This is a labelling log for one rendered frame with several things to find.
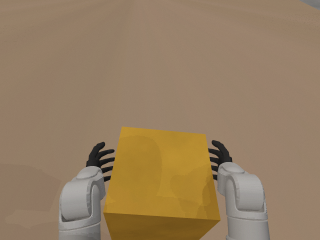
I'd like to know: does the carton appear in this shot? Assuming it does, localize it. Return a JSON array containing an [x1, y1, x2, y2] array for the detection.
[[103, 126, 221, 240]]

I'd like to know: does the right robot forearm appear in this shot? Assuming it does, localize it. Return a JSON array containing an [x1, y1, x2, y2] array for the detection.
[[217, 162, 270, 240]]

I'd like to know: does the left robot forearm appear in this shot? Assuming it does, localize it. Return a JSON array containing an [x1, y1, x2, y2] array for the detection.
[[58, 166, 106, 240]]

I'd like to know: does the robot right hand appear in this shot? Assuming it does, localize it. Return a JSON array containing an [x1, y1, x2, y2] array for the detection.
[[208, 140, 233, 180]]

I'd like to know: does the robot left hand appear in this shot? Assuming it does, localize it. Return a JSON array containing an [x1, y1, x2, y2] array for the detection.
[[86, 142, 115, 182]]

